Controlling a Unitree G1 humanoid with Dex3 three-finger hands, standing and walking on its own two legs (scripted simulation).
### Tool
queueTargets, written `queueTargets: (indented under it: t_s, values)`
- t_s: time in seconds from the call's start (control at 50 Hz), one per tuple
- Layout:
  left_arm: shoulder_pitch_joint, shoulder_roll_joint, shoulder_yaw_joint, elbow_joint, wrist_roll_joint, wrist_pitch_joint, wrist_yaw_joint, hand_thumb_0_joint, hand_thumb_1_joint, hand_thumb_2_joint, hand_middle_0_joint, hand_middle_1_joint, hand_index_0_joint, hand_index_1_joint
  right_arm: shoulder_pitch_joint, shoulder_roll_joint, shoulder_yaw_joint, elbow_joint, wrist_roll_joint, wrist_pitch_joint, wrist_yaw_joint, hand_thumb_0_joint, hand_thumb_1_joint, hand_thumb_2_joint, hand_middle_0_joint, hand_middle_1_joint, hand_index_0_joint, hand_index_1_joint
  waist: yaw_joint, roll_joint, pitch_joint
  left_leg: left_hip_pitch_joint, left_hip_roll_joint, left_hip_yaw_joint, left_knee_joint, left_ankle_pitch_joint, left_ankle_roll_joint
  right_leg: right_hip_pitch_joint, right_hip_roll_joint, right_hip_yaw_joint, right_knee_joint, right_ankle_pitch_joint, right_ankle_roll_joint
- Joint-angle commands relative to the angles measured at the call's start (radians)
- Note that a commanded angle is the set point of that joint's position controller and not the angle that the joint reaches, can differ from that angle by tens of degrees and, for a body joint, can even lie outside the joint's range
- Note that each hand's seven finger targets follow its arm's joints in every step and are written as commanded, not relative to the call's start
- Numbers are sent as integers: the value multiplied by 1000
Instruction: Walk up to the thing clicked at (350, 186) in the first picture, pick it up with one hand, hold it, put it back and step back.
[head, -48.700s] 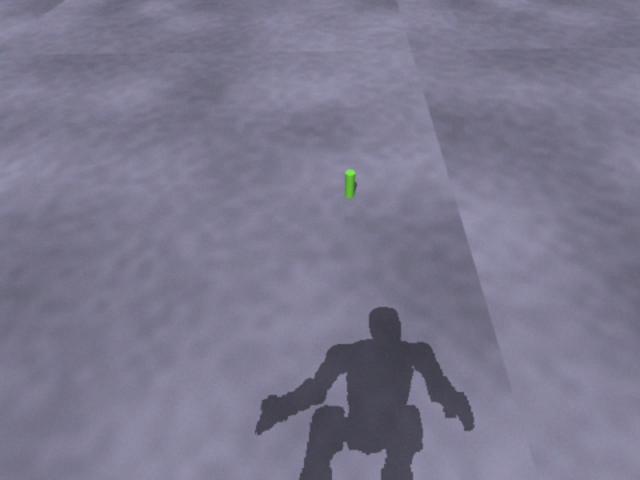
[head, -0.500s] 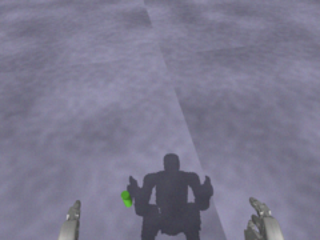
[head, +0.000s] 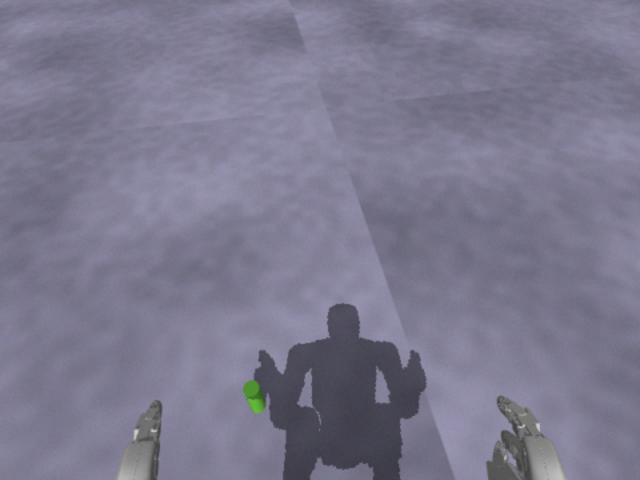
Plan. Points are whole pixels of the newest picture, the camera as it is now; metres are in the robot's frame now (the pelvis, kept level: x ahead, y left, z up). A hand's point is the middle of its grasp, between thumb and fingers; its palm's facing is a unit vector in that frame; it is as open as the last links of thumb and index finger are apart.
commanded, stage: home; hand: left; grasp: from the side
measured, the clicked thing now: (254, 397) +0.47 +0.22 -0.65
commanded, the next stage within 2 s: stand in 0.06 s
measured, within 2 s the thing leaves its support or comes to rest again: neither
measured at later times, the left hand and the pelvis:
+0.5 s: hand (191, 468) +0.17 +0.18 -0.05, palm faces +0.12 -0.95 -0.27, open 11.8 cm; pelvis +0.01 +0.00 +0.00, yaw +0 degrees
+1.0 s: hand out of the picture +0.09 +0.25 -0.11, palm faces +0.01 -0.93 -0.35, open 7.4 cm; pelvis +0.00 +0.01 +0.03, yaw +0 degrees
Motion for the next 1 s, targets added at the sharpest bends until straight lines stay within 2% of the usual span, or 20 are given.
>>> queueTargets:
  t_s: [0.0,0.08,0.14,0.16,0.2,0.28,0.34,0.42,0.44,0.5,0.52,0.58,0.64,0.66,0.68,0.72,0.76,0.84,0.9,0.98]
  values:
    - [-36,123,68,-202,12,-53,8,0,-527,70,-51,-62,-52,-61,-71,-110,-52,-157,-5,-51,-16,0,-899,-901,200,300,200,300,2,-1,-107,50,-18,13,-169,190,16,90,22,-14,-148,155,-16]
    - [-28,95,45,-185,9,-50,5,0,-523,73,-52,-62,-52,-61,-69,-110,-49,-152,-6,-52,-13,0,-899,-901,200,300,200,300,-6,-4,-68,42,-17,14,-174,175,17,72,21,-13,-149,144,-16]
    - [-32,98,48,-194,11,-49,4,0,-517,76,-52,-63,-53,-62,-73,-116,-54,-160,-7,-51,-13,0,-899,-901,200,300,200,300,-6,-3,-107,59,-15,11,-175,192,14,85,26,-17,-143,154,-17]
    - [-49,121,66,-222,12,-52,7,0,-437,156,-132,-143,-133,-142,-68,-115,-55,-158,-6,-49,-15,0,-900,-900,200,300,200,300,1,9,-120,64,-17,12,-169,209,14,95,22,-15,-146,174,-16]
    - [-3,89,44,-153,12,-44,5,0,-277,316,-200,-300,-200,-301,-69,-111,-52,-153,-6,-50,-13,0,-900,-900,200,300,200,300,-4,-7,-84,57,-16,13,-172,208,13,82,25,-17,-144,169,-16]
    - [-61,135,76,-221,12,-50,11,0,43,636,-200,-300,-200,-301,-66,-118,-58,-154,-6,-48,-16,0,-900,-900,200,300,200,300,-1,-3,-106,67,-17,15,-165,229,14,95,21,-16,-147,193,-14]
    - [-7,94,44,-178,11,-43,3,0,283,876,-200,-300,-200,-301,-60,-111,-54,-157,-9,-49,-16,0,-900,-900,200,300,200,300,-10,-35,-109,70,-20,23,-144,255,20,103,17,-8,-154,233,-8]
    - [-28,119,64,-207,12,-46,5,0,603,900,-200,-300,-200,-301,-67,-121,-62,-163,-8,-47,-16,0,-900,-900,200,300,200,300,-6,-20,-117,73,-19,22,-144,268,17,109,17,-11,-149,244,-10]
    - [14,90,47,-158,13,-41,2,0,683,900,-200,-300,-200,-301,-57,-111,-55,-148,-9,-45,-13,0,-900,-900,200,300,200,300,-8,-27,-103,66,-20,23,-146,265,17,107,18,-10,-149,241,-11]
    - [-42,105,58,-189,10,-46,6,0,900,900,-200,-300,-200,-301,-73,-112,-53,-156,-7,-43,-11,0,-900,-900,200,300,200,300,-3,2,-76,53,-16,14,-174,197,14,80,22,-18,-150,163,-15]
    - [-59,131,72,-236,11,-49,8,0,900,900,-200,-300,-200,-301,-71,-117,-58,-159,-6,-45,-13,0,-900,-900,200,300,200,300,4,24,-103,66,-17,15,-176,206,14,91,20,-17,-150,172,-16]
    - [0,88,46,-166,8,-41,3,0,900,900,-200,-300,-200,-301,-65,-109,-51,-158,-6,-46,-11,0,-900,-900,200,300,200,300,-5,-24,-67,46,-18,16,-170,183,19,81,21,-18,-160,156,-13]
    - [-32,109,52,-206,10,-43,4,0,900,900,-200,-300,-200,-301,-60,-117,-56,-159,-6,-45,-14,0,-900,-900,200,300,200,300,-10,-9,-103,74,-17,20,-162,231,17,94,19,-14,-151,201,-13]
    - [-224,229,99,145,110,-145,-38,0,900,900,-200,-300,-200,-301,-128,-244,-95,65,-122,24,45,0,-900,-900,200,300,200,300,27,-55,46,127,31,-55,-217,378,41,193,-61,86,-165,280,-68]
    - [-168,236,105,257,117,-183,-62,0,900,900,-200,-300,-200,-301,-109,-241,-108,104,-133,55,74,0,-900,-900,200,300,200,300,33,-76,-13,180,24,-23,-194,362,63,203,-77,109,-191,283,-90]
    - [-179,258,91,331,96,-231,-89,0,900,900,-200,-300,-200,-301,-115,-247,-111,110,-107,71,104,0,-900,-900,200,300,200,300,25,-51,-6,192,22,-61,-240,272,80,221,-87,142,-213,226,-101]
    - [-230,251,84,411,78,-245,-105,0,900,900,-200,-300,-200,-301,-123,-233,-110,139,-80,74,133,0,-900,-900,200,300,200,300,28,-60,15,203,13,-60,-288,170,75,219,-92,145,-257,148,-86]
    - [-261,250,79,576,61,-260,-106,0,900,900,-200,-300,-200,-301,-153,-245,-116,214,-73,78,151,0,-900,-900,200,300,200,300,42,12,26,239,47,-110,-396,238,67,296,-74,98,-270,227,-50]
    - [-283,255,75,676,58,-267,-105,0,900,900,-200,-300,-200,-301,-170,-243,-111,264,-71,91,153,0,-900,-900,200,300,200,300,42,-5,61,254,47,-105,-449,211,60,339,-81,103,-339,221,-44]
    - [-303,279,73,784,53,-271,-99,0,900,900,-200,-300,-200,-301,-148,-247,-105,339,-61,100,152,0,-900,-900,200,300,200,300,25,-34,63,358,41,-87,-493,322,45,382,-102,114,-411,317,-42]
